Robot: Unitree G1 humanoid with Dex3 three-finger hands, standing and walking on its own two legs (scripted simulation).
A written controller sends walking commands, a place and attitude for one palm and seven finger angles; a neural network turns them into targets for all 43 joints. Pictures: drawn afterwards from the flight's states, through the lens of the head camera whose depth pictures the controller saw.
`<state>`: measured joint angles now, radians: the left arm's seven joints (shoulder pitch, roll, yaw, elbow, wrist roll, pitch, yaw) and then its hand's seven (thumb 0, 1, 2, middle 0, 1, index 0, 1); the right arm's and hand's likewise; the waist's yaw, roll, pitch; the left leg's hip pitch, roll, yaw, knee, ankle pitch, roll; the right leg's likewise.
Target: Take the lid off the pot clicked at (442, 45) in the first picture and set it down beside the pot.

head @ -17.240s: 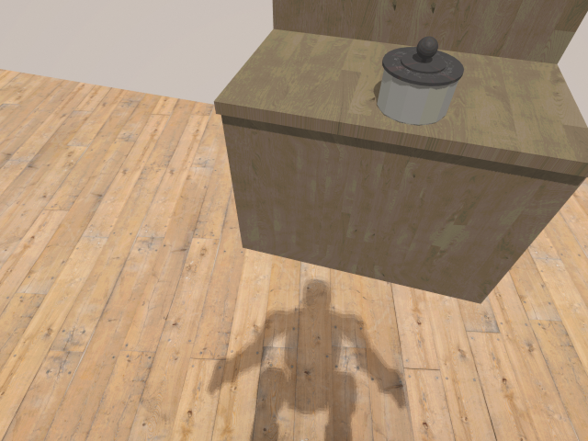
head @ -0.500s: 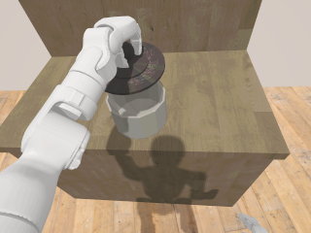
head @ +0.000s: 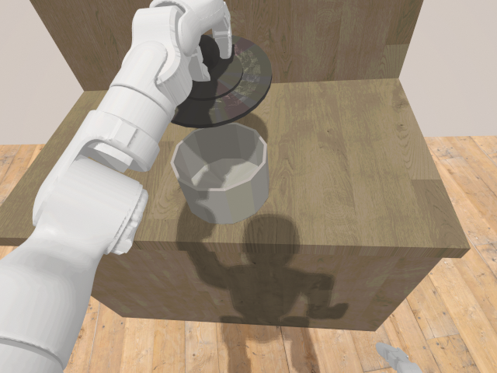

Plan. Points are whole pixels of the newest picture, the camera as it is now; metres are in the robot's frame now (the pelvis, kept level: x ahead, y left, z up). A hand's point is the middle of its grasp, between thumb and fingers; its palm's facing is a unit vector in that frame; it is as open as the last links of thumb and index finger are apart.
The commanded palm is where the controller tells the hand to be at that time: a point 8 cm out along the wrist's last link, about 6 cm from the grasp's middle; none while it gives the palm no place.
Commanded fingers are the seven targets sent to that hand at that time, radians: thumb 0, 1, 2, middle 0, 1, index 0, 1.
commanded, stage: lift the lid straight up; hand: left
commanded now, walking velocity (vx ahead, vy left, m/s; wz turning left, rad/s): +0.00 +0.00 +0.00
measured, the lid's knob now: (202, 53) +0.51 +0.05 +0.26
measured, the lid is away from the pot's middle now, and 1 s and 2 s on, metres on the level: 0.02 0.09 0.21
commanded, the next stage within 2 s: move the lid sideways beside the pot in 0.14 s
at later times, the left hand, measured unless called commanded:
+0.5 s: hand (177, 59) +0.49 +0.08 +0.26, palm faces -0.17 +0.00 -0.99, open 7.5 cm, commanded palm +0.46 +0.09 +0.33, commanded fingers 0.00 0.65 0.94 -0.89 -1.05 -0.88 -1.05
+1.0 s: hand (137, 66) +0.48 +0.14 +0.26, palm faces -0.20 +0.01 -0.98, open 7.5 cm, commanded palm +0.47 +0.15 +0.33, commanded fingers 0.00 0.65 0.94 -0.89 -1.05 -0.88 -1.05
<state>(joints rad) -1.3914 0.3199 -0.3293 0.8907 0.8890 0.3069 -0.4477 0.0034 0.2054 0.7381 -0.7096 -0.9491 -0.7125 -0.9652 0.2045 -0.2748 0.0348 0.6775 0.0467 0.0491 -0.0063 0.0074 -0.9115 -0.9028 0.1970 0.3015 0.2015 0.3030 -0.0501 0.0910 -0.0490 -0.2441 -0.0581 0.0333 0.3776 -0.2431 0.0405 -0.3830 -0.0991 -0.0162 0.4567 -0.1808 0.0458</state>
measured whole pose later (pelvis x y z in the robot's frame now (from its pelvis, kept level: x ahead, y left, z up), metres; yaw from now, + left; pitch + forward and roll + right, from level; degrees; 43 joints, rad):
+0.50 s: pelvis +0.00 +0.00 +0.00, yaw +0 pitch +6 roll +1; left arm -1.37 0.38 -0.31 0.88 0.91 0.30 -0.49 0.00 0.21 0.74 -0.71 -0.95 -0.71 -0.97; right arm 0.21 -0.28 0.03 0.66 0.05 0.05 -0.02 0.01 -0.91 -0.90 0.20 0.30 0.20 0.30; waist -0.06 0.08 -0.04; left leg -0.24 -0.06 0.03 0.37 -0.24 0.04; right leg -0.38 -0.10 -0.02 0.44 -0.17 0.05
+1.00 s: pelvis +0.00 +0.00 +0.00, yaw +1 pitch +6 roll +1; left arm -1.32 0.50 -0.30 0.83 0.92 0.26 -0.55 0.00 0.21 0.74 -0.71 -0.95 -0.71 -0.97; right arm 0.22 -0.29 0.03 0.65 0.06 0.07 -0.02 0.01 -0.91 -0.90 0.20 0.30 0.20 0.30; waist -0.06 0.06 -0.03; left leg -0.24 -0.05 0.02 0.38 -0.24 0.04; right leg -0.36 -0.10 -0.03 0.42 -0.17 0.05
